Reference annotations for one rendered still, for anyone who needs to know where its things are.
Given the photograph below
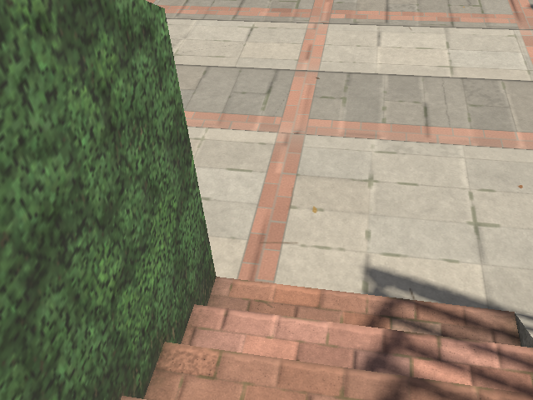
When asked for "stairs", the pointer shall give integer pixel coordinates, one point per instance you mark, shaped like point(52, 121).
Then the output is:
point(268, 341)

